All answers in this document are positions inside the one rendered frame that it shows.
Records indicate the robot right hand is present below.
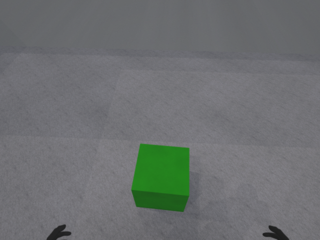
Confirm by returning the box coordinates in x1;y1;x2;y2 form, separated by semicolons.
262;225;289;240

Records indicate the robot left hand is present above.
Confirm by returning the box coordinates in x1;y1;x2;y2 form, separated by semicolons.
46;224;71;240

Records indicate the carton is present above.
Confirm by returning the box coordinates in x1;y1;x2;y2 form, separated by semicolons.
131;143;190;212

